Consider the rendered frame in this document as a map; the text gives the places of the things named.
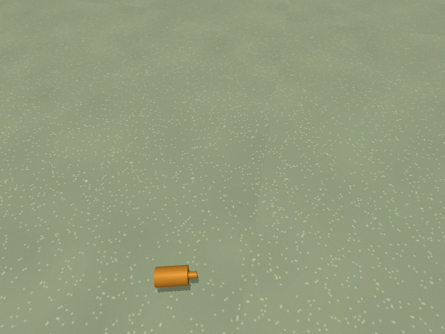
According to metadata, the bottle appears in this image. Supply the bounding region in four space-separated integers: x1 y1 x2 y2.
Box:
154 265 197 288

